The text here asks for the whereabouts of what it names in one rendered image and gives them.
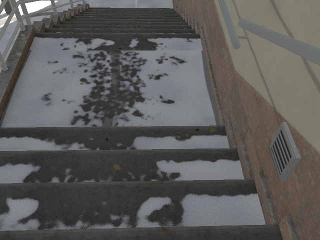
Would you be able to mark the stairs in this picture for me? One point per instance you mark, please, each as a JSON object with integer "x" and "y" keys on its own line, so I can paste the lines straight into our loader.
{"x": 126, "y": 183}
{"x": 124, "y": 20}

